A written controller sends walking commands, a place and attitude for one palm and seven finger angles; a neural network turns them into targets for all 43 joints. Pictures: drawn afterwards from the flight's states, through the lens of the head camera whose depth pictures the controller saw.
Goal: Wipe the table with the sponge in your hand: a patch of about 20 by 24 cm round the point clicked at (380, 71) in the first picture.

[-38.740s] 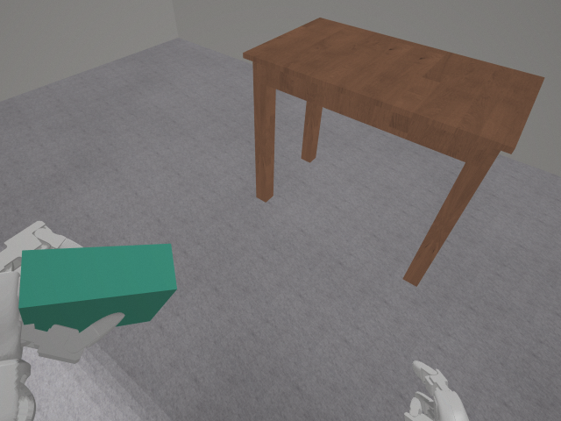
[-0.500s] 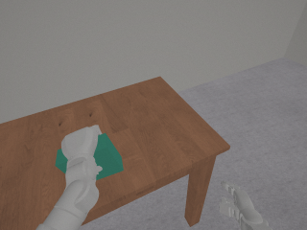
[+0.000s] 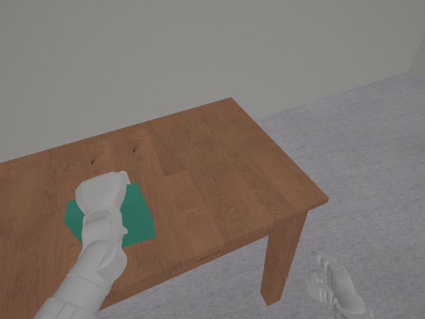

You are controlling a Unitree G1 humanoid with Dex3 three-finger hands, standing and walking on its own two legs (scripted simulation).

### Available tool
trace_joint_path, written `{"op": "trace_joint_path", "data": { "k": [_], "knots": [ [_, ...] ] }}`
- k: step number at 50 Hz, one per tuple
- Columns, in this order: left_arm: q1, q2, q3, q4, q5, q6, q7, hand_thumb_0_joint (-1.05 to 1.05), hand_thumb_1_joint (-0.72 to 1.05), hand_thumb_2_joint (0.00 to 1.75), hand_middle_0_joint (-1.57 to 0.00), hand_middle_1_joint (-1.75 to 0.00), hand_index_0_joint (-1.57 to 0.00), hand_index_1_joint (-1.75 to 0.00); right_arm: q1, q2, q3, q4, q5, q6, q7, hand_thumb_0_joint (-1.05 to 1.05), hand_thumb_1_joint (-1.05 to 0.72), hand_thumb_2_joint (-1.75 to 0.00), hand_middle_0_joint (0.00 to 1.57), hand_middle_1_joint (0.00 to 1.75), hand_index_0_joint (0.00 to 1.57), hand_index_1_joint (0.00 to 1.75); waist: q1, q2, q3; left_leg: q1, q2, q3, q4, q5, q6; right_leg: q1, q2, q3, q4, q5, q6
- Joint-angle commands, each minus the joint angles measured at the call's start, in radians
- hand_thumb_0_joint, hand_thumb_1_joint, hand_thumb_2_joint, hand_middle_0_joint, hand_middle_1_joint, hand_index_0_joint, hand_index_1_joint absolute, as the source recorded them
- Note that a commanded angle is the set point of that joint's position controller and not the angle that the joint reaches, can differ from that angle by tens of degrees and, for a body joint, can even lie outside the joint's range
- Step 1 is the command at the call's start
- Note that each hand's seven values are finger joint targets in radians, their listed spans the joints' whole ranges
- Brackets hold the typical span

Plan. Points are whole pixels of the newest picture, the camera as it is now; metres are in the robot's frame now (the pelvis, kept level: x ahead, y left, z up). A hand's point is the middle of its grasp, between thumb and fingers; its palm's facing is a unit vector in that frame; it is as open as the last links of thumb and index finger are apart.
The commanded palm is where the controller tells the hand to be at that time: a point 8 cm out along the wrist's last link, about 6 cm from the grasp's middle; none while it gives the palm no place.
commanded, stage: wipe forward along the middle lane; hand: left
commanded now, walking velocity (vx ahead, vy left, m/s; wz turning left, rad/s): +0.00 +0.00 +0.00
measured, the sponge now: (118, 226) +0.29 +0.25 +0.01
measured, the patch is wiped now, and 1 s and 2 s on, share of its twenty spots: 1.00 1.00 1.00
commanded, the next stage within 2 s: slide back across to the first lane in 1.32 s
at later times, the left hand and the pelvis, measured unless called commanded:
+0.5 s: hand (107, 190) +0.35 +0.28 +0.06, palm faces -0.06 -0.06 -1.00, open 9.4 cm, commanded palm +0.33 +0.28 +0.10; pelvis +0.00 +0.00 +0.00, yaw +1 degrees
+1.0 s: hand (103, 174) +0.39 +0.31 +0.06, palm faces -0.11 -0.02 -0.99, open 9.4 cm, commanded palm +0.38 +0.31 +0.10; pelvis -0.01 +0.00 -0.01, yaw +2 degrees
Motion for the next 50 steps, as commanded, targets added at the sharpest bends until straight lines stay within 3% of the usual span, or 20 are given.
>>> {"op": "trace_joint_path", "data": {
  "k": [1,6,13,15,18,19,21,23,24,26,28,31,33,36,38,42,43,46,48,50],
  "knots": [
    [-0.239,0.165,0.118,-0.007,-0.004,-0.028,0.035,0.00,0.10,1.30,-1.20,-1.60,-1.20,-1.60,-0.195,-0.110,-0.040,-0.162,-0.003,-0.054,-0.011,0.00,-0.90,-0.90,0.20,0.30,0.20,0.30,0.001,-0.154,-0.152,-0.053,-0.031,-0.005,-0.030,0.119,0.044,0.127,-0.063,0.113,-0.094,0.152,0.027],
    [-0.346,0.186,0.111,0.125,0.008,-0.041,0.022,0.00,0.10,1.30,-1.20,-1.60,-1.20,-1.60,-0.152,-0.122,-0.039,-0.143,-0.001,-0.050,-0.021,0.00,-0.90,-0.90,0.20,0.30,0.20,0.30,-0.025,-0.162,-0.096,-0.085,-0.027,-0.005,-0.030,0.081,0.044,0.075,-0.067,0.109,-0.107,0.104,0.031],
    [-0.361,0.242,0.169,0.231,0.016,-0.109,0.014,0.00,0.10,1.30,-1.20,-1.60,-1.20,-1.60,-0.097,-0.134,-0.048,-0.137,-0.002,-0.054,-0.028,0.00,-0.90,-0.90,0.20,0.30,0.20,0.30,-0.015,-0.152,-0.165,-0.118,-0.029,-0.009,-0.013,0.098,0.045,0.101,-0.069,0.118,-0.086,0.156,0.027],
    [-0.388,0.214,0.139,0.272,0.014,-0.130,0.014,0.00,0.10,1.30,-1.20,-1.60,-1.20,-1.60,-0.069,-0.134,-0.049,-0.132,0.000,-0.056,-0.030,0.00,-0.90,-0.90,0.20,0.30,0.20,0.30,-0.033,-0.179,-0.150,-0.142,-0.030,-0.002,-0.003,0.086,0.047,0.091,-0.072,0.107,-0.083,0.162,0.035],
    [-0.404,0.290,0.209,0.298,0.020,-0.158,0.022,0.00,0.10,1.30,-1.20,-1.60,-1.20,-1.60,-0.057,-0.145,-0.055,-0.127,-0.002,-0.057,-0.031,0.00,-0.90,-0.90,0.20,0.30,0.20,0.30,-0.021,-0.171,-0.163,-0.162,-0.029,-0.011,-0.003,0.084,0.046,0.091,-0.071,0.124,-0.079,0.158,0.029],
    [-0.414,0.259,0.174,0.301,0.022,-0.167,0.024,0.00,0.10,1.30,-1.20,-1.60,-1.20,-1.60,-0.044,-0.143,-0.057,-0.130,-0.003,-0.057,-0.032,0.00,-0.90,-0.90,0.20,0.30,0.20,0.30,-0.032,-0.165,-0.168,-0.162,-0.031,0.000,0.005,0.087,0.049,0.097,-0.075,0.111,-0.077,0.170,0.035],
    [-0.419,0.273,0.185,0.323,0.022,-0.180,0.031,0.00,0.10,1.30,-1.20,-1.60,-1.20,-1.60,-0.027,-0.146,-0.061,-0.123,-0.002,-0.058,-0.031,0.00,-0.90,-0.90,0.20,0.30,0.20,0.30,-0.036,-0.181,-0.172,-0.180,-0.031,0.005,0.013,0.084,0.048,0.102,-0.078,0.119,-0.073,0.191,0.039],
    [-0.452,0.344,0.239,0.341,0.022,-0.188,0.034,0.00,0.10,1.30,-1.20,-1.60,-1.20,-1.60,-0.030,-0.154,-0.060,-0.119,-0.001,-0.057,-0.033,0.00,-0.90,-0.90,0.20,0.30,0.20,0.30,-0.029,-0.159,-0.168,-0.194,-0.030,-0.007,0.005,0.078,0.048,0.095,-0.076,0.130,-0.074,0.172,0.033],
    [-0.474,0.298,0.190,0.360,0.028,-0.191,0.035,0.00,0.10,1.30,-1.20,-1.60,-1.20,-1.60,-0.017,-0.149,-0.062,-0.116,0.001,-0.055,-0.033,0.00,-0.90,-0.90,0.20,0.30,0.20,0.30,-0.044,-0.152,-0.153,-0.198,-0.031,0.001,0.008,0.069,0.050,0.080,-0.078,0.113,-0.076,0.150,0.038],
    [-0.478,0.282,0.180,0.368,0.026,-0.200,0.039,0.00,0.10,1.30,-1.20,-1.60,-1.20,-1.60,-0.007,-0.149,-0.066,-0.120,0.002,-0.058,-0.029,0.00,-0.90,-0.90,0.20,0.30,0.20,0.30,-0.045,-0.137,-0.156,-0.196,-0.028,0.004,0.010,0.058,0.049,0.066,-0.080,0.108,-0.082,0.134,0.039],
    [-0.484,0.348,0.235,0.393,0.025,-0.206,0.042,0.00,0.10,1.30,-1.20,-1.60,-1.20,-1.60,-0.010,-0.155,-0.064,-0.118,0.002,-0.056,-0.030,0.00,-0.90,-0.90,0.20,0.30,0.20,0.30,-0.030,-0.135,-0.172,-0.206,-0.030,-0.009,0.005,0.064,0.049,0.074,-0.076,0.117,-0.079,0.133,0.031],
    [-0.538,0.314,0.194,0.433,0.031,-0.225,0.050,0.00,0.10,1.30,-1.20,-1.60,-1.20,-1.60,0.017,-0.153,-0.067,-0.112,0.003,-0.058,-0.032,0.00,-0.90,-0.90,0.20,0.30,0.20,0.30,-0.059,-0.153,-0.157,-0.219,-0.028,0.004,0.015,0.036,0.053,0.049,-0.081,0.107,-0.090,0.091,0.043],
    [-0.566,0.360,0.231,0.459,0.035,-0.237,0.053,0.00,0.10,1.30,-1.20,-1.60,-1.20,-1.60,0.017,-0.156,-0.066,-0.108,0.003,-0.058,-0.032,0.00,-0.90,-0.90,0.20,0.30,0.20,0.30,-0.048,-0.144,-0.168,-0.229,-0.026,-0.007,0.006,0.031,0.052,0.043,-0.079,0.110,-0.088,0.073,0.037],
    [-0.623,0.334,0.194,0.501,0.045,-0.257,0.062,0.00,0.10,1.30,-1.20,-1.60,-1.20,-1.60,0.044,-0.154,-0.068,-0.098,0.003,-0.058,-0.033,0.00,-0.90,-0.90,0.20,0.30,0.20,0.30,-0.073,-0.142,-0.167,-0.233,-0.025,0.002,0.018,0.017,0.053,0.019,-0.082,0.096,-0.089,0.050,0.045],
    [-0.650,0.370,0.229,0.527,0.047,-0.270,0.066,0.00,0.10,1.30,-1.20,-1.60,-1.20,-1.60,0.050,-0.158,-0.068,-0.096,0.002,-0.060,-0.033,0.00,-0.90,-0.90,0.20,0.30,0.20,0.30,-0.064,-0.148,-0.194,-0.241,-0.023,-0.007,0.015,0.024,0.053,0.022,-0.079,0.101,-0.084,0.060,0.040],
    [-0.729,0.334,0.182,0.579,0.053,-0.291,0.078,0.00,0.10,1.30,-1.20,-1.60,-1.20,-1.60,0.082,-0.153,-0.071,-0.085,0.004,-0.060,-0.033,0.00,-0.90,-0.90,0.20,0.30,0.20,0.30,-0.092,-0.142,-0.200,-0.238,-0.018,0.002,0.026,0.013,0.056,-0.005,-0.083,0.083,-0.082,0.048,0.048],
    [-0.743,0.375,0.222,0.593,0.052,-0.297,0.080,0.00,0.10,1.30,-1.20,-1.60,-1.20,-1.60,0.079,-0.156,-0.070,-0.084,0.004,-0.062,-0.034,0.00,-0.90,-0.90,0.20,0.30,0.20,0.30,-0.084,-0.140,-0.201,-0.245,-0.017,-0.007,0.020,0.015,0.055,-0.010,-0.079,0.085,-0.084,0.043,0.044],
    [-0.812,0.370,0.194,0.637,0.056,-0.308,0.090,0.00,0.10,1.30,-1.20,-1.60,-1.20,-1.60,0.111,-0.158,-0.069,-0.071,0.002,-0.062,-0.033,0.00,-0.90,-0.90,0.20,0.30,0.20,0.30,-0.110,-0.140,-0.201,-0.260,-0.017,-0.003,0.033,0.006,0.057,-0.020,-0.083,0.077,-0.076,0.048,0.050],
    [-0.815,0.392,0.220,0.663,0.057,-0.316,0.092,0.00,0.10,1.30,-1.20,-1.60,-1.20,-1.60,0.114,-0.160,-0.070,-0.068,0.002,-0.063,-0.033,0.00,-0.90,-0.90,0.20,0.30,0.20,0.30,-0.098,-0.142,-0.223,-0.262,-0.013,-0.008,0.028,0.024,0.057,-0.013,-0.082,0.079,-0.074,0.072,0.046],
    [-0.825,0.381,0.199,0.675,0.064,-0.322,0.097,0.00,0.10,1.30,-1.20,-1.60,-1.20,-1.60,0.138,-0.159,-0.073,-0.065,-0.001,-0.060,-0.030,0.00,-0.90,-0.90,0.20,0.30,0.20,0.30,-0.108,-0.118,-0.255,-0.255,-0.016,0.001,0.044,0.047,0.057,0.001,-0.083,0.073,-0.060,0.116,0.049]
  ]
}}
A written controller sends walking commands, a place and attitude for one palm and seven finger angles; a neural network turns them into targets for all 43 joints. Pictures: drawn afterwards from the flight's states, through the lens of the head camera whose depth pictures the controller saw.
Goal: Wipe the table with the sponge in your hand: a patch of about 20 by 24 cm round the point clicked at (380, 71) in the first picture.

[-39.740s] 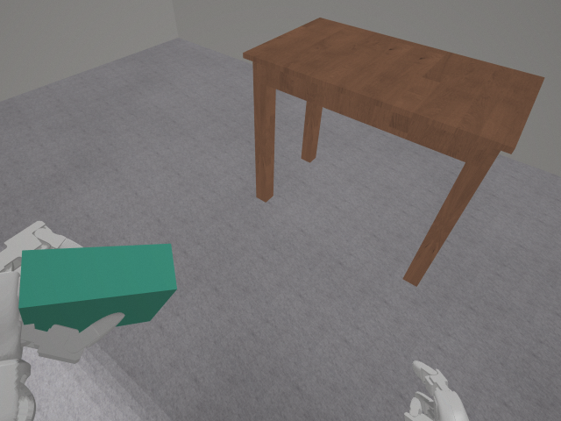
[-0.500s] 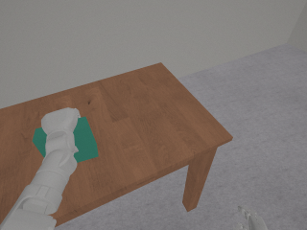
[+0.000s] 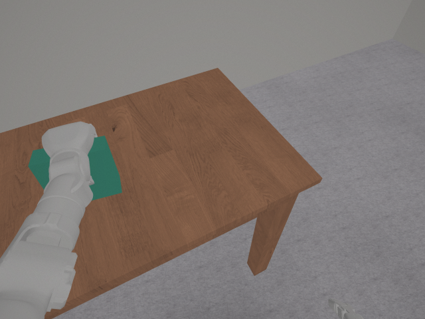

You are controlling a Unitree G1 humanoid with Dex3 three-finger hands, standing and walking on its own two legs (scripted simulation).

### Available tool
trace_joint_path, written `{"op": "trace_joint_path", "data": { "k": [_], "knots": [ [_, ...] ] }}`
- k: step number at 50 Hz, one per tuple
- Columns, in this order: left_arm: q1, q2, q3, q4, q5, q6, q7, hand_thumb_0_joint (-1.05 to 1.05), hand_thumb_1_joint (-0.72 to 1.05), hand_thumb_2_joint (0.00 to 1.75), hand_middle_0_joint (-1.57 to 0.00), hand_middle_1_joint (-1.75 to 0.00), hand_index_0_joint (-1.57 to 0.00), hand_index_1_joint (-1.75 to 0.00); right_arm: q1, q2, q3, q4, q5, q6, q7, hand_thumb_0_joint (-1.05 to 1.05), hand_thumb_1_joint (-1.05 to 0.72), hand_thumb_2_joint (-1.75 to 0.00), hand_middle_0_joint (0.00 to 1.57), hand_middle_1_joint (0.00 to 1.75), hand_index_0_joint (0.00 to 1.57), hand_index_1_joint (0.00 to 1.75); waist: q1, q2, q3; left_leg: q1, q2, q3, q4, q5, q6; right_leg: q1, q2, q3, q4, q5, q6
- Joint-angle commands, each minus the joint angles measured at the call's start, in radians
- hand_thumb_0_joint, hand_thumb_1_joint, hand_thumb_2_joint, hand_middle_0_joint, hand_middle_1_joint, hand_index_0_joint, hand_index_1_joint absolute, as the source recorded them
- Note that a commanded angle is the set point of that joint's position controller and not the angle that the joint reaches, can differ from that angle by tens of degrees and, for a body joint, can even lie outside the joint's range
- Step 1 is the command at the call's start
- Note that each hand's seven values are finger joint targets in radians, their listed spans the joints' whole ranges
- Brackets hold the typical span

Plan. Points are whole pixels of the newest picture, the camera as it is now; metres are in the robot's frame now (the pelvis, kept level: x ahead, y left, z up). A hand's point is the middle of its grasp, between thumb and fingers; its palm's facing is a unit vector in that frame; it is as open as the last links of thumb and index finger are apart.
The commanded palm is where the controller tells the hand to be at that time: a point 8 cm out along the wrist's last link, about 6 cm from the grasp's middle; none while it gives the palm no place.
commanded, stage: wipe forward along the middle lane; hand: left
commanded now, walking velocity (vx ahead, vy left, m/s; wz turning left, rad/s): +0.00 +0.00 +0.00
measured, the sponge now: (84, 180) +0.39 +0.30 +0.02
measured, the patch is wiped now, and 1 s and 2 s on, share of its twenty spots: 1.00 1.00 1.00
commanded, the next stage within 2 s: slide back across to the first lane in 0.32 s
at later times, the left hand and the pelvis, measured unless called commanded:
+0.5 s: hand (74, 145) +0.45 +0.32 +0.07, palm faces -0.10 -0.03 -0.99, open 9.4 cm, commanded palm +0.42 +0.32 +0.11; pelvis +0.01 +0.03 +0.00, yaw -1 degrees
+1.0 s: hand (48, 149) +0.44 +0.37 +0.07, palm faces -0.08 -0.05 -1.00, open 9.4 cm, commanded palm +0.40 +0.37 +0.12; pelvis +0.04 +0.05 +0.01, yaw -1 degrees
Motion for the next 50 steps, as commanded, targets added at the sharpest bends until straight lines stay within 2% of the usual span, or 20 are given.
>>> {"op": "trace_joint_path", "data": {
  "k": [1,9,11,13,16,19,20,21,24,26,28,30,33,35,38,41,43,44,48,50],
  "knots": [
    [-0.301,0.254,0.040,-0.025,0.043,0.004,0.043,0.00,0.10,1.30,-1.20,-1.60,-1.20,-1.60,-0.031,-0.143,-0.051,-0.110,-0.008,-0.033,0.000,0.00,-0.90,-0.90,0.20,0.30,0.20,0.30,-0.020,-0.096,-0.236,-0.022,-0.014,0.030,-0.036,0.059,0.050,0.220,-0.082,0.108,-0.085,0.124,0.042],
    [-0.314,0.277,0.057,0.021,0.043,-0.013,0.042,0.00,0.10,1.30,-1.20,-1.60,-1.20,-1.60,0.007,-0.154,-0.059,-0.097,-0.012,-0.021,0.006,0.00,-0.90,-0.90,0.20,0.30,0.20,0.30,-0.029,-0.104,-0.249,-0.028,-0.012,0.028,-0.027,0.120,0.052,0.230,-0.077,0.094,-0.070,0.236,0.040],
    [-0.304,0.250,0.043,0.018,0.039,-0.015,0.043,0.00,0.10,1.30,-1.20,-1.60,-1.20,-1.60,0.011,-0.152,-0.063,-0.097,-0.013,-0.019,0.009,0.00,-0.90,-0.90,0.20,0.30,0.20,0.30,-0.031,-0.108,-0.250,-0.020,-0.011,0.034,-0.026,0.132,0.052,0.230,-0.077,0.089,-0.069,0.257,0.041],
    [-0.304,0.299,0.089,0.021,0.037,-0.022,0.044,0.00,0.10,1.30,-1.20,-1.60,-1.20,-1.60,0.010,-0.156,-0.064,-0.096,-0.013,-0.018,0.009,0.00,-0.90,-0.90,0.20,0.30,0.20,0.30,-0.017,-0.103,-0.271,-0.020,-0.009,0.028,-0.029,0.163,0.051,0.244,-0.076,0.093,-0.064,0.296,0.035],
    [-0.333,0.277,0.054,0.041,0.048,-0.020,0.049,0.00,0.10,1.30,-1.20,-1.60,-1.20,-1.60,0.026,-0.158,-0.066,-0.087,-0.014,-0.014,0.014,0.00,-0.90,-0.90,0.20,0.30,0.20,0.30,-0.039,-0.101,-0.234,-0.017,-0.008,0.031,-0.026,0.150,0.051,0.208,-0.073,0.082,-0.065,0.271,0.038],
    [-0.348,0.325,0.083,0.058,0.059,-0.022,0.052,0.00,0.10,1.30,-1.20,-1.60,-1.20,-1.60,0.037,-0.165,-0.066,-0.083,-0.017,-0.012,0.014,0.00,-0.90,-0.90,0.20,0.30,0.20,0.30,-0.033,-0.097,-0.252,-0.016,-0.007,0.024,-0.026,0.167,0.051,0.207,-0.069,0.077,-0.058,0.268,0.033],
    [-0.351,0.297,0.062,0.061,0.059,-0.021,0.055,0.00,0.10,1.30,-1.20,-1.60,-1.20,-1.60,0.039,-0.161,-0.068,-0.085,-0.017,-0.011,0.014,0.00,-0.90,-0.90,0.20,0.30,0.20,0.30,-0.038,-0.098,-0.249,-0.014,-0.008,0.027,-0.025,0.166,0.050,0.198,-0.068,0.073,-0.057,0.264,0.034],
    [-0.339,0.275,0.050,0.062,0.057,-0.021,0.055,0.00,0.10,1.30,-1.20,-1.60,-1.20,-1.60,0.040,-0.158,-0.070,-0.087,-0.017,-0.012,0.017,0.00,-0.90,-0.90,0.20,0.30,0.20,0.30,-0.035,-0.087,-0.252,-0.008,-0.008,0.030,-0.025,0.167,0.050,0.196,-0.068,0.073,-0.061,0.262,0.034],
    [-0.329,0.351,0.111,0.035,0.058,-0.028,0.058,0.00,0.10,1.30,-1.20,-1.60,-1.20,-1.60,0.033,-0.161,-0.070,-0.092,-0.020,-0.006,0.019,0.00,-0.90,-0.90,0.20,0.30,0.20,0.30,-0.005,-0.049,-0.303,0.020,-0.005,0.021,-0.029,0.209,0.047,0.229,-0.067,0.070,-0.049,0.275,0.025],
    [-0.321,0.314,0.089,0.001,0.053,-0.028,0.059,0.00,0.10,1.30,-1.20,-1.60,-1.20,-1.60,0.028,-0.154,-0.073,-0.102,-0.018,-0.006,0.021,0.00,-0.90,-0.90,0.20,0.30,0.20,0.30,-0.006,-0.051,-0.309,0.046,-0.003,0.021,-0.035,0.223,0.047,0.233,-0.064,0.063,-0.055,0.277,0.025],
    [-0.302,0.355,0.133,-0.023,0.047,-0.027,0.060,0.00,0.10,1.30,-1.20,-1.60,-1.20,-1.60,0.008,-0.153,-0.072,-0.111,-0.016,-0.008,0.023,0.00,-0.90,-0.90,0.20,0.30,0.20,0.30,0.018,-0.033,-0.314,0.060,-0.002,0.013,-0.046,0.249,0.047,0.246,-0.062,0.063,-0.059,0.277,0.018],
    [-0.322,0.341,0.105,-0.042,0.051,-0.019,0.061,0.00,0.10,1.30,-1.20,-1.60,-1.20,-1.60,0.007,-0.154,-0.070,-0.114,-0.015,-0.005,0.022,0.00,-0.90,-0.90,0.20,0.30,0.20,0.30,0.004,-0.045,-0.296,0.071,-0.002,0.012,-0.055,0.230,0.047,0.237,-0.059,0.054,-0.064,0.239,0.023],
    [-0.328,0.381,0.135,-0.065,0.048,-0.010,0.059,0.00,0.10,1.30,-1.20,-1.60,-1.20,-1.60,-0.017,-0.155,-0.063,-0.120,-0.010,-0.010,0.021,0.00,-0.90,-0.90,0.20,0.30,0.20,0.30,0.023,-0.021,-0.275,0.084,-0.001,-0.001,-0.080,0.233,0.044,0.235,-0.057,0.050,-0.077,0.202,0.014],
    [-0.308,0.342,0.102,-0.060,0.054,-0.001,0.055,0.00,0.10,1.30,-1.20,-1.60,-1.20,-1.60,-0.011,-0.154,-0.067,-0.117,-0.012,-0.010,0.025,0.00,-0.90,-0.90,0.20,0.30,0.20,0.30,0.013,-0.017,-0.256,0.108,0.001,0.000,-0.078,0.240,0.042,0.219,-0.054,0.039,-0.077,0.196,0.015],
    [-0.275,0.357,0.125,-0.090,0.046,-0.001,0.036,0.00,0.10,1.30,-1.20,-1.60,-1.20,-1.60,-0.026,-0.154,-0.066,-0.126,-0.010,-0.013,0.026,0.00,-0.90,-0.90,0.20,0.30,0.20,0.30,0.032,-0.009,-0.273,0.135,0.006,-0.012,-0.088,0.284,0.036,0.236,-0.054,0.039,-0.081,0.215,0.005],
    [-0.274,0.330,0.089,-0.112,0.057,-0.003,0.018,0.00,0.10,1.30,-1.20,-1.60,-1.20,-1.60,-0.018,-0.157,-0.068,-0.125,-0.013,-0.010,0.026,0.00,-0.90,-0.90,0.20,0.30,0.20,0.30,0.012,-0.021,-0.251,0.155,0.006,-0.009,-0.080,0.286,0.039,0.222,-0.052,0.036,-0.086,0.220,0.010],
    [-0.257,0.358,0.121,-0.136,0.050,-0.014,0.005,0.00,0.10,1.30,-1.20,-1.60,-1.20,-1.60,-0.031,-0.157,-0.065,-0.135,-0.011,-0.011,0.024,0.00,-0.90,-0.90,0.20,0.30,0.20,0.30,0.030,-0.006,-0.260,0.163,0.007,-0.020,-0.089,0.323,0.031,0.235,-0.051,0.034,-0.085,0.230,0.001],
    [-0.263,0.343,0.099,-0.139,0.055,-0.017,0.001,0.00,0.10,1.30,-1.20,-1.60,-1.20,-1.60,-0.020,-0.158,-0.068,-0.128,-0.014,-0.009,0.022,0.00,-0.90,-0.90,0.20,0.30,0.20,0.30,0.018,-0.003,-0.256,0.183,0.008,-0.020,-0.080,0.335,0.030,0.222,-0.049,0.031,-0.081,0.234,0.002],
    [-0.234,0.386,0.147,-0.178,0.045,-0.036,-0.016,0.00,0.10,1.30,-1.20,-1.60,-1.20,-1.60,-0.029,-0.160,-0.066,-0.136,-0.015,-0.004,0.023,0.00,-0.90,-0.90,0.20,0.30,0.20,0.30,0.036,-0.010,-0.270,0.186,0.008,-0.022,-0.081,0.398,0.024,0.260,-0.051,0.034,-0.081,0.296,-0.004],
    [-0.198,0.370,0.135,-0.191,0.049,-0.040,-0.019,0.00,0.10,1.30,-1.20,-1.60,-1.20,-1.60,-0.023,-0.161,-0.071,-0.135,-0.020,-0.001,0.025,0.00,-0.90,-0.90,0.20,0.30,0.20,0.30,0.034,-0.002,-0.270,0.203,0.008,-0.016,-0.069,0.425,0.023,0.255,-0.051,0.032,-0.077,0.315,-0.001]
  ]
}}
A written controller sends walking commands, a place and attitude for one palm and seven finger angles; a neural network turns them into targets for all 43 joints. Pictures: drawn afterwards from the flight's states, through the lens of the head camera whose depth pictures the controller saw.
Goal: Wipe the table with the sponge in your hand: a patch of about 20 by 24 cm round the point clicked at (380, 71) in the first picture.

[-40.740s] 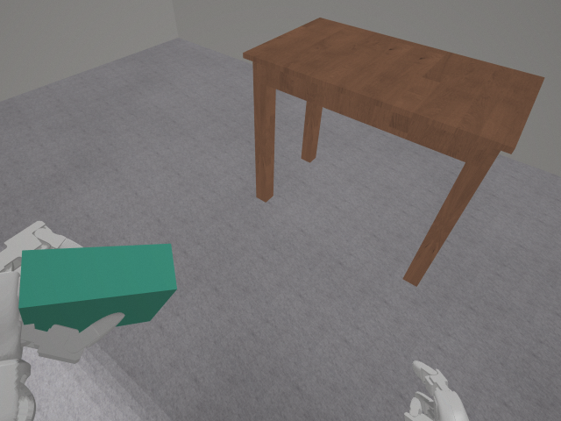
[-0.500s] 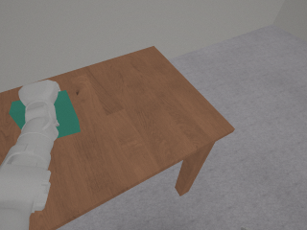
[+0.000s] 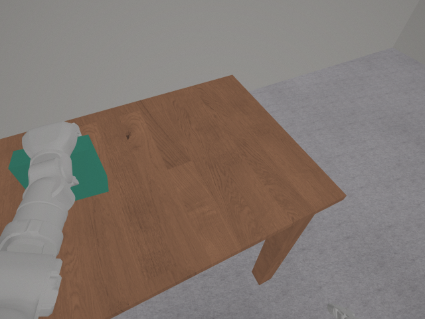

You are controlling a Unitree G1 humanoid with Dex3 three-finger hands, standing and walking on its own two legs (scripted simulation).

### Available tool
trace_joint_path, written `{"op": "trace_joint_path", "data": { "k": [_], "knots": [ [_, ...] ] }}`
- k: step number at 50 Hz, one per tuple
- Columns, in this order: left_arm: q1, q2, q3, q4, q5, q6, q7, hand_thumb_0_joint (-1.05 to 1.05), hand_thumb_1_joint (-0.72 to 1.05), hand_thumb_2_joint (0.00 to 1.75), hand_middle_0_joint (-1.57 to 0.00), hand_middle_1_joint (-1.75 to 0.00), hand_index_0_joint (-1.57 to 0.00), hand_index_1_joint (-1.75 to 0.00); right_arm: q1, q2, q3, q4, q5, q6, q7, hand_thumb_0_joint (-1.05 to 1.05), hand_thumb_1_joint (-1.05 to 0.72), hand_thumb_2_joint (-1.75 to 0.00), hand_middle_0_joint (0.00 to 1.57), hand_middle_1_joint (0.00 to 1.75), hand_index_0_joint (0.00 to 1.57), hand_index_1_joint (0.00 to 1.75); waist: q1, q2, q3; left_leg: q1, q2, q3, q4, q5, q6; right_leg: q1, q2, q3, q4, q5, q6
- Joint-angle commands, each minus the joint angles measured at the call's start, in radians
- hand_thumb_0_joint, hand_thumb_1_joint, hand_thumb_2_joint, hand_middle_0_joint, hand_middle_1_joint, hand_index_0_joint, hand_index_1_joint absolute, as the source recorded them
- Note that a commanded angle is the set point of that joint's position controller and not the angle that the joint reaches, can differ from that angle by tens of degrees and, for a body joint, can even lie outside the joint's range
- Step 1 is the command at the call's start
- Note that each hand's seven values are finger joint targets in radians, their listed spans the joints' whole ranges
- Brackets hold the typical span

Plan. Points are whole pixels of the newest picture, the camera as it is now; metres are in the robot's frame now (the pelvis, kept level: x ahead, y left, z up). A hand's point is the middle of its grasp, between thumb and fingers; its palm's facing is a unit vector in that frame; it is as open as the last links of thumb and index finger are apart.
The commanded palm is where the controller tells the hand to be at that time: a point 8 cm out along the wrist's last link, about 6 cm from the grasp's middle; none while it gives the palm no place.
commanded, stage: slide back across to the first lane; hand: left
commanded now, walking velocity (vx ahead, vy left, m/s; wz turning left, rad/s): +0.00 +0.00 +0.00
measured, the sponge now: (69, 179) +0.38 +0.33 +0.01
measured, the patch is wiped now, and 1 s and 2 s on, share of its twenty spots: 1.00 1.00 1.00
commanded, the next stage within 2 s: wipe back along the first lane in 0.06 s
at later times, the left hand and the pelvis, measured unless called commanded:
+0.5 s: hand (48, 180) +0.35 +0.34 +0.06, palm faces -0.02 -0.03 -1.00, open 9.4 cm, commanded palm +0.31 +0.31 +0.10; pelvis +0.01 +0.01 +0.00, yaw +1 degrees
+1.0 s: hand (51, 204) +0.29 +0.31 +0.06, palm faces +0.00 -0.03 -1.00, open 9.4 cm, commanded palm +0.26 +0.29 +0.09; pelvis -0.01 -0.01 +0.00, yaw +1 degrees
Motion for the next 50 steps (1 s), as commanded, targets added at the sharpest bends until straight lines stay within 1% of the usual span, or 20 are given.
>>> {"op": "trace_joint_path", "data": {
  "k": [1,5,8,12,14,18,21,23,26,28,32,33,35,36,38,41,43,46,48,50],
  "knots": [
    [-0.224,0.315,0.069,-0.132,0.033,0.010,0.001,0.00,0.10,1.30,-1.20,-1.60,-1.20,-1.60,-0.041,-0.165,-0.055,-0.118,-0.007,-0.027,-0.002,0.00,-0.90,-0.90,0.20,0.30,0.20,0.30,0.034,0.023,-0.264,0.134,0.048,-0.048,-0.024,0.491,-0.045,0.170,-0.012,-0.005,0.006,0.340,-0.068],
    [-0.169,0.313,0.085,-0.200,0.019,0.005,-0.005,0.00,0.10,1.30,-1.20,-1.60,-1.20,-1.60,-0.048,-0.165,-0.061,-0.129,-0.011,-0.025,0.006,0.00,-0.90,-0.90,0.20,0.30,0.20,0.30,0.042,0.033,-0.288,0.171,0.055,-0.052,-0.006,0.606,-0.052,0.186,-0.013,-0.004,0.012,0.404,-0.066],
    [-0.112,0.343,0.128,-0.241,0.003,0.001,-0.013,0.00,0.10,1.30,-1.20,-1.60,-1.20,-1.60,-0.062,-0.171,-0.061,-0.135,-0.012,-0.025,0.008,0.00,-0.90,-0.90,0.20,0.30,0.20,0.30,0.053,0.004,-0.309,0.166,0.055,-0.054,-0.002,0.657,-0.052,0.228,-0.017,0.006,0.016,0.471,-0.065],
    [-0.015,0.216,0.042,-0.311,-0.019,0.017,-0.026,0.00,0.10,1.30,-1.20,-1.60,-1.20,-1.60,-0.069,-0.162,-0.068,-0.149,-0.007,-0.028,0.021,0.00,-0.90,-0.90,0.20,0.30,0.20,0.30,0.040,0.011,-0.275,0.205,0.063,-0.063,0.010,0.688,-0.053,0.182,-0.014,-0.007,0.007,0.445,-0.056],
    [0.018,0.209,0.046,-0.359,-0.027,0.023,-0.030,0.00,0.10,1.30,-1.20,-1.60,-1.20,-1.60,-0.075,-0.165,-0.071,-0.151,-0.008,-0.030,0.024,0.00,-0.90,-0.90,0.20,0.30,0.20,0.30,0.041,0.008,-0.293,0.232,0.069,-0.074,0.020,0.737,-0.056,0.183,-0.012,-0.010,0.012,0.454,-0.056],
    [0.063,0.187,0.044,-0.407,-0.053,0.051,-0.032,0.00,0.10,1.30,-1.20,-1.60,-1.20,-1.60,-0.103,-0.167,-0.065,-0.153,-0.004,-0.028,0.024,0.00,-0.90,-0.90,0.20,0.30,0.20,0.30,0.038,-0.022,-0.252,0.211,0.067,-0.079,0.005,0.667,-0.056,0.180,-0.011,-0.010,0.003,0.425,-0.057],
    [0.072,0.131,-0.009,-0.441,-0.056,0.079,-0.032,0.00,0.10,1.30,-1.20,-1.60,-1.20,-1.60,-0.120,-0.159,-0.061,-0.160,-0.002,-0.027,0.024,0.00,-0.90,-0.90,0.20,0.30,0.20,0.30,0.034,-0.004,-0.229,0.218,0.066,-0.084,-0.003,0.622,-0.060,0.157,-0.009,-0.022,0.000,0.366,-0.057],
    [0.089,0.139,0.005,-0.450,-0.059,0.093,-0.033,0.00,0.10,1.30,-1.20,-1.60,-1.20,-1.60,-0.135,-0.161,-0.056,-0.160,-0.001,-0.027,0.022,0.00,-0.90,-0.90,0.20,0.30,0.20,0.30,0.040,0.001,-0.211,0.215,0.069,-0.092,-0.015,0.587,-0.062,0.148,-0.007,-0.021,-0.004,0.325,-0.062],
    [0.078,0.083,-0.051,-0.455,-0.056,0.111,-0.038,0.00,0.10,1.30,-1.20,-1.60,-1.20,-1.60,-0.145,-0.151,-0.050,-0.167,0.000,-0.025,0.020,0.00,-0.90,-0.90,0.20,0.30,0.20,0.30,0.032,-0.010,-0.182,0.202,0.063,-0.090,-0.023,0.503,-0.059,0.131,-0.006,-0.029,-0.008,0.271,-0.064],
    [0.095,0.106,-0.027,-0.465,-0.055,0.113,-0.038,0.00,0.10,1.30,-1.20,-1.60,-1.20,-1.60,-0.156,-0.155,-0.046,-0.168,-0.002,-0.026,0.017,0.00,-0.90,-0.90,0.20,0.30,0.20,0.30,0.043,-0.004,-0.190,0.200,0.064,-0.093,-0.031,0.477,-0.060,0.141,-0.005,-0.025,-0.009,0.255,-0.070],
    [0.173,0.067,-0.047,-0.476,-0.060,0.116,-0.039,0.00,0.10,1.30,-1.20,-1.60,-1.20,-1.60,-0.169,-0.145,-0.040,-0.184,-0.003,-0.029,0.018,0.00,-0.90,-0.90,0.20,0.30,0.20,0.30,0.050,-0.036,-0.177,0.174,0.057,-0.083,-0.033,0.429,-0.054,0.163,-0.007,-0.024,-0.008,0.255,-0.067],
    [0.182,0.108,-0.004,-0.493,-0.061,0.112,-0.034,0.00,0.10,1.30,-1.20,-1.60,-1.20,-1.60,-0.175,-0.151,-0.040,-0.177,-0.003,-0.029,0.018,0.00,-0.90,-0.90,0.20,0.30,0.20,0.30,0.057,-0.023,-0.187,0.178,0.059,-0.088,-0.035,0.439,-0.056,0.171,-0.006,-0.016,-0.006,0.260,-0.073],
    [0.197,0.034,-0.067,-0.501,-0.063,0.120,-0.035,0.00,0.10,1.30,-1.20,-1.60,-1.20,-1.60,-0.182,-0.139,-0.036,-0.188,-0.002,-0.031,0.020,0.00,-0.90,-0.90,0.20,0.30,0.20,0.30,0.047,-0.035,-0.156,0.170,0.056,-0.083,-0.035,0.409,-0.053,0.154,-0.005,-0.024,-0.007,0.245,-0.069],
    [0.201,0.040,-0.062,-0.500,-0.063,0.123,-0.034,0.00,0.10,1.30,-1.20,-1.60,-1.20,-1.60,-0.186,-0.142,-0.037,-0.186,-0.002,-0.031,0.019,0.00,-0.90,-0.90,0.20,0.30,0.20,0.30,0.046,-0.037,-0.145,0.157,0.055,-0.077,-0.038,0.377,-0.050,0.152,-0.006,-0.021,-0.011,0.235,-0.068],
    [0.264,0.099,0.006,-0.511,-0.071,0.128,-0.025,0.00,0.10,1.30,-1.20,-1.60,-1.20,-1.60,-0.198,-0.149,-0.034,-0.188,-0.004,-0.032,0.020,0.00,-0.90,-0.90,0.20,0.30,0.20,0.30,0.069,-0.036,-0.145,0.139,0.052,-0.077,-0.047,0.374,-0.050,0.186,-0.008,-0.011,-0.009,0.249,-0.074],
    [0.274,0.050,-0.040,-0.549,-0.082,0.141,-0.028,0.00,0.10,1.30,-1.20,-1.60,-1.20,-1.60,-0.214,-0.140,-0.029,-0.198,-0.001,-0.033,0.018,0.00,-0.90,-0.90,0.20,0.30,0.20,0.30,0.059,-0.051,-0.127,0.128,0.046,-0.066,-0.049,0.339,-0.040,0.194,-0.011,-0.010,-0.013,0.255,-0.067],
    [0.292,0.091,0.001,-0.559,-0.085,0.151,-0.025,0.00,0.10,1.30,-1.20,-1.60,-1.20,-1.60,-0.225,-0.145,-0.030,-0.194,-0.002,-0.033,0.015,0.00,-0.90,-0.90,0.20,0.30,0.20,0.30,0.069,-0.044,-0.119,0.124,0.045,-0.068,-0.055,0.319,-0.037,0.197,-0.010,-0.001,-0.017,0.237,-0.070],
    [0.357,0.047,-0.028,-0.595,-0.097,0.156,-0.029,0.00,0.10,1.30,-1.20,-1.60,-1.20,-1.60,-0.231,-0.137,-0.029,-0.202,0.000,-0.041,0.018,0.00,-0.90,-0.90,0.20,0.30,0.20,0.30,0.071,-0.049,-0.132,0.130,0.042,-0.061,-0.050,0.338,-0.034,0.223,-0.014,-0.002,-0.012,0.278,-0.066],
    [0.368,0.061,-0.012,-0.621,-0.099,0.160,-0.029,0.00,0.10,1.30,-1.20,-1.60,-1.20,-1.60,-0.246,-0.140,-0.028,-0.204,0.000,-0.042,0.018,0.00,-0.90,-0.90,0.20,0.30,0.20,0.30,0.075,-0.034,-0.129,0.130,0.043,-0.065,-0.054,0.328,-0.033,0.220,-0.013,0.008,-0.013,0.264,-0.069],
    [0.346,0.053,-0.031,-0.622,-0.097,0.168,-0.031,0.00,0.10,1.30,-1.20,-1.60,-1.20,-1.60,-0.245,-0.139,-0.027,-0.201,0.003,-0.043,0.014,0.00,-0.90,-0.90,0.20,0.30,0.20,0.30,0.062,-0.057,-0.100,0.119,0.043,-0.064,-0.060,0.287,-0.030,0.201,-0.011,0.002,-0.020,0.223,-0.064]
  ]
}}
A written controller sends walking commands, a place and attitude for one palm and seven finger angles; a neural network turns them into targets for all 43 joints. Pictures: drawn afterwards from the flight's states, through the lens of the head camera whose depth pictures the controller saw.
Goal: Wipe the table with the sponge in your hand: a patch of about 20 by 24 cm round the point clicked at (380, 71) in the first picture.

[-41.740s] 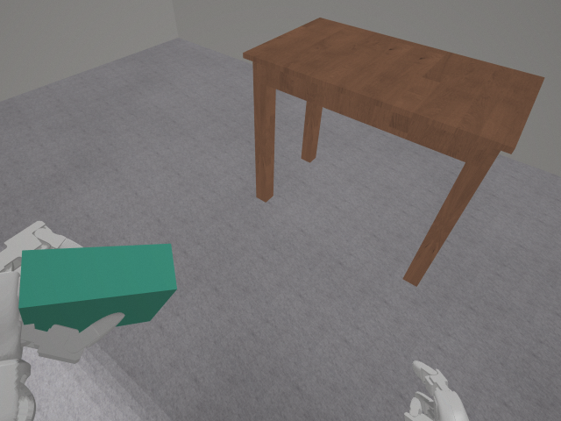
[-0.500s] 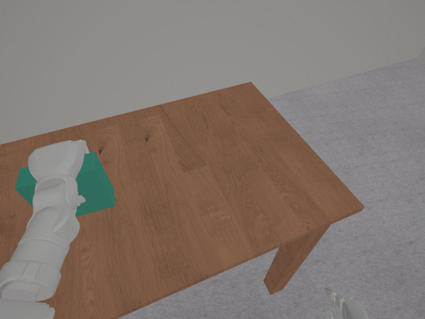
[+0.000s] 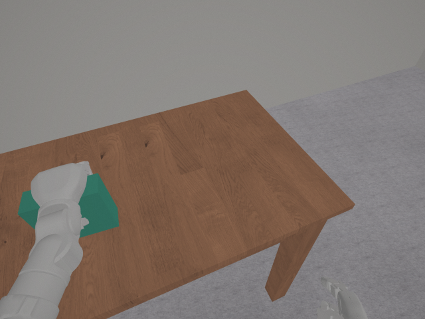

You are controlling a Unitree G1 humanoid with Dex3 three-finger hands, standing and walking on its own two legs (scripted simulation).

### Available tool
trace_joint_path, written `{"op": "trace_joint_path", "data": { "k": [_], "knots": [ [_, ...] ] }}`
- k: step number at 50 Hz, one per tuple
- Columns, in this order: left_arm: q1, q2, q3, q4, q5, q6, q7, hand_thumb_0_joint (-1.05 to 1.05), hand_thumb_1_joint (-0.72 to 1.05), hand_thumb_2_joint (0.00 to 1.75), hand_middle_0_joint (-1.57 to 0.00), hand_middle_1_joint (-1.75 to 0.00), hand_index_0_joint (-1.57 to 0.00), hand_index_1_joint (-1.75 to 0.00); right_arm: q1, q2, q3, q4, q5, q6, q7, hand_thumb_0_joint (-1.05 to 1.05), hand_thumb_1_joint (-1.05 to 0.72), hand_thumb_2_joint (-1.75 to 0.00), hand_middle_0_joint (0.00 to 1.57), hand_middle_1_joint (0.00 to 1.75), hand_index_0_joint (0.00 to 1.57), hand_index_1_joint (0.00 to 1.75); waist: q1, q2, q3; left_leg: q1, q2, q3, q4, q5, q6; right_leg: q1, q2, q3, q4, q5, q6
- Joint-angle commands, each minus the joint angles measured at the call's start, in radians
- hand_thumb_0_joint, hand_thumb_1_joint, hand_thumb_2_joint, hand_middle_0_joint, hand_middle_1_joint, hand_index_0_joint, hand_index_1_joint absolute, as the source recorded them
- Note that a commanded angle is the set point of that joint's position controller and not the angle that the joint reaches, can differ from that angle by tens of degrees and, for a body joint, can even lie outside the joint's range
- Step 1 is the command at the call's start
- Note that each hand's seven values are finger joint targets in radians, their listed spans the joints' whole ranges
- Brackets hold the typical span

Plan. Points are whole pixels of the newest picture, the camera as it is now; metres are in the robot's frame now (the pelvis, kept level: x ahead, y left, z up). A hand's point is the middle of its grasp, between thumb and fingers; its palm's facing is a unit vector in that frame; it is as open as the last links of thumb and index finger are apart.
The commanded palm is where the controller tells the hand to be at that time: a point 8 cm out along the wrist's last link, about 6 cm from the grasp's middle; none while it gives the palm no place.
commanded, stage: wipe back along the first lane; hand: left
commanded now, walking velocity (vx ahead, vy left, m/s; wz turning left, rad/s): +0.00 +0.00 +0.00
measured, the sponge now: (79, 216) +0.30 +0.32 +0.01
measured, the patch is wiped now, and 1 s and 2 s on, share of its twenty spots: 1.00 1.00 1.00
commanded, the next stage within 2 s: lift the sponge slowly off the table in 0.80 s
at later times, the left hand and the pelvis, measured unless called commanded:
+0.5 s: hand (78, 219) +0.27 +0.29 +0.06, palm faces +0.04 -0.05 -1.00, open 9.3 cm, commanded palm +0.22 +0.27 +0.09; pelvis +0.01 -0.01 +0.00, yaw -1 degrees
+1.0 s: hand (71, 239) +0.23 +0.28 +0.07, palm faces +0.08 -0.11 -0.99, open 9.3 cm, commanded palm +0.19 +0.27 +0.11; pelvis +0.00 +0.00 +0.00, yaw -2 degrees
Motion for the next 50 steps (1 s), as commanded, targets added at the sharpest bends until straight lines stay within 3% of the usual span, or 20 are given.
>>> {"op": "trace_joint_path", "data": {
  "k": [1,4,9,13,14,17,18,22,23,27,28,30,35,38,42,43,45,47,48,50],
  "knots": [
    [-0.093,0.089,0.013,-0.083,-0.040,0.018,-0.041,0.00,0.10,1.30,-1.20,-1.60,-1.20,-1.60,-0.170,-0.126,-0.042,-0.162,0.000,-0.051,-0.007,0.00,-0.90,-0.90,0.20,0.30,0.20,0.30,0.007,-0.094,-0.109,0.019,0.041,-0.047,-0.061,0.267,-0.018,0.103,-0.013,0.014,-0.031,0.215,-0.053],
    [-0.073,0.109,0.031,-0.102,-0.039,0.021,-0.040,0.00,0.10,1.30,-1.20,-1.60,-1.20,-1.60,-0.175,-0.128,-0.044,-0.158,-0.001,-0.056,-0.012,0.00,-0.90,-0.90,0.20,0.30,0.20,0.30,0.013,-0.084,-0.128,0.031,0.036,-0.043,-0.057,0.275,-0.013,0.122,-0.013,0.024,-0.029,0.232,-0.055],
    [0.013,0.047,-0.007,-0.161,-0.045,0.019,-0.045,0.00,0.10,1.30,-1.20,-1.60,-1.20,-1.60,-0.190,-0.118,-0.044,-0.170,-0.002,-0.068,-0.004,0.00,-0.90,-0.90,0.20,0.30,0.20,0.30,0.020,-0.082,-0.143,0.048,0.039,-0.045,-0.048,0.316,-0.015,0.136,-0.015,0.024,-0.017,0.282,-0.055],
    [0.078,0.085,0.042,-0.203,-0.053,0.022,-0.040,0.00,0.10,1.30,-1.20,-1.60,-1.20,-1.60,-0.207,-0.122,-0.046,-0.168,-0.004,-0.074,-0.001,0.00,-0.90,-0.90,0.20,0.30,0.20,0.30,0.029,-0.115,-0.153,0.039,0.035,-0.043,-0.040,0.323,-0.014,0.161,-0.017,0.051,-0.006,0.341,-0.054],
    [0.094,0.039,0.004,-0.221,-0.057,0.026,-0.040,0.00,0.10,1.30,-1.20,-1.60,-1.20,-1.60,-0.206,-0.114,-0.043,-0.175,-0.004,-0.075,0.000,0.00,-0.90,-0.90,0.20,0.30,0.20,0.30,0.024,-0.121,-0.151,0.038,0.032,-0.036,-0.036,0.334,-0.012,0.170,-0.020,0.038,-0.002,0.363,-0.049],
    [0.131,0.027,0.000,-0.258,-0.061,0.036,-0.035,0.00,0.10,1.30,-1.20,-1.60,-1.20,-1.60,-0.212,-0.112,-0.045,-0.175,-0.004,-0.077,0.005,0.00,-0.90,-0.90,0.20,0.30,0.20,0.30,0.024,-0.125,-0.126,0.041,0.036,-0.036,-0.034,0.346,-0.015,0.155,-0.019,0.040,-0.002,0.379,-0.048],
    [0.166,0.056,0.037,-0.285,-0.067,0.040,-0.030,0.00,0.10,1.30,-1.20,-1.60,-1.20,-1.60,-0.223,-0.114,-0.046,-0.177,-0.004,-0.079,0.008,0.00,-0.90,-0.90,0.20,0.30,0.20,0.30,0.036,-0.114,-0.140,0.045,0.036,-0.039,-0.033,0.355,-0.015,0.168,-0.018,0.050,0.003,0.392,-0.051],
    [0.245,0.009,0.004,-0.346,-0.076,0.054,-0.023,0.00,0.10,1.30,-1.20,-1.60,-1.20,-1.60,-0.231,-0.102,-0.044,-0.184,-0.003,-0.079,0.014,0.00,-0.90,-0.90,0.20,0.30,0.20,0.30,0.034,-0.126,-0.126,0.052,0.038,-0.032,-0.026,0.383,-0.018,0.172,-0.021,0.046,0.011,0.439,-0.044],
    [0.253,0.035,0.032,-0.361,-0.079,0.062,-0.018,0.00,0.10,1.30,-1.20,-1.60,-1.20,-1.60,-0.239,-0.106,-0.045,-0.183,-0.004,-0.079,0.015,0.00,-0.90,-0.90,0.20,0.30,0.20,0.30,0.038,-0.118,-0.122,0.053,0.040,-0.036,-0.029,0.385,-0.020,0.170,-0.018,0.053,0.013,0.438,-0.048],
    [0.251,0.023,0.013,-0.382,-0.080,0.094,-0.013,0.00,0.10,1.30,-1.20,-1.60,-1.20,-1.60,-0.257,-0.101,-0.037,-0.184,-0.003,-0.071,0.010,0.00,-0.90,-0.90,0.20,0.30,0.20,0.30,0.037,-0.128,-0.084,0.041,0.039,-0.034,-0.043,0.329,-0.019,0.157,-0.019,0.052,0.000,0.370,-0.044],
    [0.258,0.054,0.045,-0.404,-0.080,0.099,-0.010,0.00,0.10,1.30,-1.20,-1.60,-1.20,-1.60,-0.265,-0.105,-0.038,-0.183,-0.003,-0.070,0.009,0.00,-0.90,-0.90,0.20,0.30,0.20,0.30,0.044,-0.117,-0.100,0.049,0.040,-0.039,-0.046,0.328,-0.019,0.165,-0.016,0.064,0.001,0.364,-0.049],
    [0.265,0.026,0.013,-0.411,-0.076,0.111,-0.016,0.00,0.10,1.30,-1.20,-1.60,-1.20,-1.60,-0.272,-0.096,-0.032,-0.187,-0.002,-0.070,0.007,0.00,-0.90,-0.90,0.20,0.30,0.20,0.30,0.041,-0.122,-0.094,0.052,0.038,-0.036,-0.046,0.326,-0.018,0.166,-0.019,0.058,0.000,0.357,-0.046],
    [0.286,0.038,0.012,-0.434,-0.066,0.128,-0.026,0.00,0.10,1.30,-1.20,-1.60,-1.20,-1.60,-0.284,-0.092,-0.025,-0.188,-0.002,-0.069,0.006,0.00,-0.90,-0.90,0.20,0.30,0.20,0.30,0.044,-0.102,-0.082,0.054,0.041,-0.039,-0.054,0.308,-0.019,0.162,-0.017,0.062,-0.004,0.309,-0.049],
    [0.323,0.045,0.023,-0.475,-0.063,0.127,-0.031,0.00,0.10,1.30,-1.20,-1.60,-1.20,-1.60,-0.296,-0.095,-0.025,-0.193,-0.005,-0.073,0.011,0.00,-0.90,-0.90,0.20,0.30,0.20,0.30,0.054,-0.075,-0.095,0.066,0.044,-0.047,-0.058,0.322,-0.021,0.167,-0.012,0.069,-0.001,0.312,-0.054],
    [0.428,-0.007,-0.014,-0.527,-0.077,0.119,-0.032,0.00,0.10,1.30,-1.20,-1.60,-1.20,-1.60,-0.296,-0.084,-0.025,-0.204,-0.005,-0.078,0.025,0.00,-0.90,-0.90,0.20,0.30,0.20,0.30,0.058,-0.091,-0.094,0.065,0.048,-0.048,-0.051,0.357,-0.024,0.176,-0.014,0.058,0.007,0.351,-0.051],
    [0.458,0.025,0.024,-0.547,-0.081,0.119,-0.028,0.00,0.10,1.30,-1.20,-1.60,-1.20,-1.60,-0.305,-0.087,-0.028,-0.204,-0.006,-0.079,0.027,0.00,-0.90,-0.90,0.20,0.30,0.20,0.30,0.067,-0.088,-0.099,0.068,0.050,-0.052,-0.052,0.353,-0.024,0.181,-0.011,0.070,0.009,0.347,-0.053],
    [0.421,-0.005,-0.012,-0.545,-0.073,0.124,-0.024,0.00,0.10,1.30,-1.20,-1.60,-1.20,-1.60,-0.301,-0.084,-0.025,-0.203,-0.005,-0.075,0.028,0.00,-0.90,-0.90,0.20,0.30,0.20,0.30,0.054,-0.111,-0.070,0.053,0.052,-0.051,-0.055,0.330,-0.025,0.156,-0.010,0.057,0.005,0.312,-0.051],
    [0.375,0.014,-0.001,-0.548,-0.068,0.132,-0.019,0.00,0.10,1.30,-1.20,-1.60,-1.20,-1.60,-0.305,-0.089,-0.025,-0.196,-0.006,-0.070,0.022,0.00,-0.90,-0.90,0.20,0.30,0.20,0.30,0.050,-0.096,-0.041,0.049,0.054,-0.052,-0.070,0.288,-0.023,0.132,-0.008,0.059,-0.010,0.249,-0.051],
    [0.344,0.054,0.035,-0.559,-0.059,0.138,-0.014,0.00,0.10,1.30,-1.20,-1.60,-1.20,-1.60,-0.309,-0.094,-0.028,-0.194,-0.008,-0.070,0.019,0.00,-0.90,-0.90,0.20,0.30,0.20,0.30,0.055,-0.099,-0.040,0.052,0.056,-0.060,-0.074,0.276,-0.022,0.128,-0.002,0.073,-0.012,0.227,-0.056],
    [0.318,0.040,0.014,-0.547,-0.052,0.149,-0.012,0.00,0.10,1.30,-1.20,-1.60,-1.20,-1.60,-0.310,-0.089,-0.023,-0.194,-0.007,-0.071,0.016,0.00,-0.90,-0.90,0.20,0.30,0.20,0.30,0.053,-0.091,-0.038,0.056,0.052,-0.055,-0.076,0.270,-0.020,0.129,-0.007,0.064,-0.015,0.209,-0.055]
  ]
}}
